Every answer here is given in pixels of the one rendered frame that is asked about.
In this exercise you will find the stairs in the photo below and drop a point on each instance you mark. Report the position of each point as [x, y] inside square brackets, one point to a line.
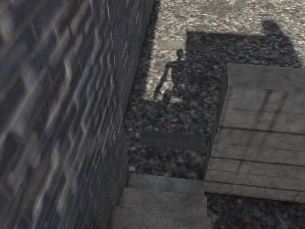
[156, 202]

